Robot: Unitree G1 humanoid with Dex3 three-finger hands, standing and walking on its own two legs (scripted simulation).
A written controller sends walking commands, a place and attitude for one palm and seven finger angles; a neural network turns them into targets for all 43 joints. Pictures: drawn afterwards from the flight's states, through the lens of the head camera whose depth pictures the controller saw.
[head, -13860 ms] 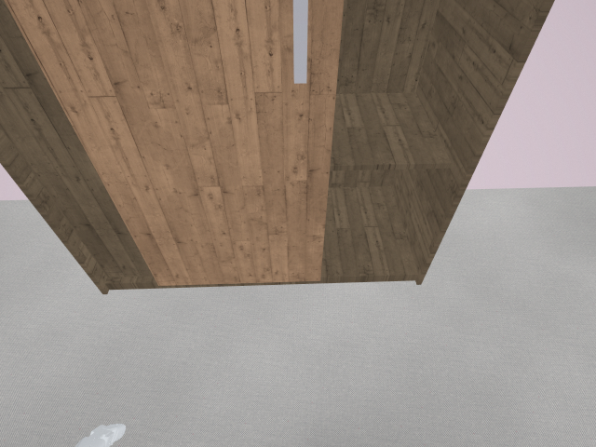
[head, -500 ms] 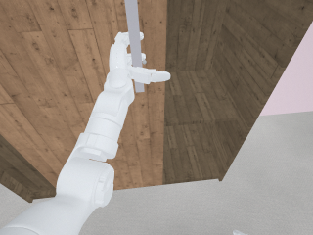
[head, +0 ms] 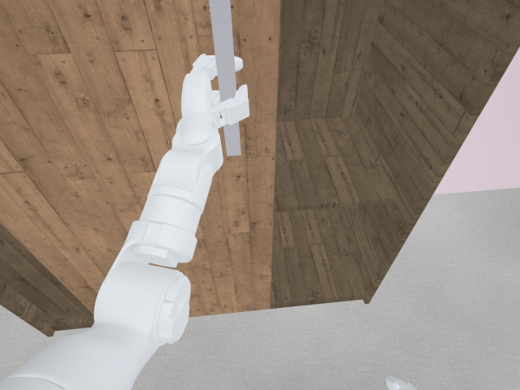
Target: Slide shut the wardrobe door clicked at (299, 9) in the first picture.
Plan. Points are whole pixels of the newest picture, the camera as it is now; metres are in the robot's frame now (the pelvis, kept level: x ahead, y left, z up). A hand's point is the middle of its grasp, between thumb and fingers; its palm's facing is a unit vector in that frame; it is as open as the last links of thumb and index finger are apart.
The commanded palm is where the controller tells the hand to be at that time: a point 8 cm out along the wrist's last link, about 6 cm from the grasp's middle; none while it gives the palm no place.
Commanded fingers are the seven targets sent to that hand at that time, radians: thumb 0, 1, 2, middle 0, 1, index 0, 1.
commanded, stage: grip the handle and tug to test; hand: left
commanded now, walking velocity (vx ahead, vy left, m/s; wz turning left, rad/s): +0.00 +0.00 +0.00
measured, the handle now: (226, 75) +0.51 +0.06 +0.25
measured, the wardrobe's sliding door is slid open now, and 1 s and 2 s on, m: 0.39 0.39 0.39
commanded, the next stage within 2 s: tug the door sideways, standing still in 0.76 s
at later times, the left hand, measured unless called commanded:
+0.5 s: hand (241, 102) +0.46 +0.04 +0.23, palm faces +0.09 -1.00 +0.01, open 6.4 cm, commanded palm +0.42 +0.09 +0.23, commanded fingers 0.00 0.90 0.90 -0.45 -1.40 -0.45 -1.40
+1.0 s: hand (242, 103) +0.46 +0.04 +0.23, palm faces +0.07 -1.00 +0.00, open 6.4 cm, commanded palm +0.44 +0.08 +0.23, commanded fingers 0.00 0.90 0.90 -0.45 -1.40 -0.45 -1.40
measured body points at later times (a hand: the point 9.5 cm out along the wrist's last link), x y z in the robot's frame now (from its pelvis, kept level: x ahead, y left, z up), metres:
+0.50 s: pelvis +0.00 +0.00 +0.00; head +0.00 -0.01 +0.45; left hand +0.45 +0.09 +0.23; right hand +0.10 -0.24 -0.12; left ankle -0.05 +0.13 -0.74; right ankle -0.01 -0.13 -0.74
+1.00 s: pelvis +0.03 +0.00 +0.00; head +0.04 -0.02 +0.45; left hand +0.45 +0.09 +0.23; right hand +0.18 -0.23 -0.11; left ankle -0.05 +0.13 -0.74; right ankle +0.00 -0.13 -0.74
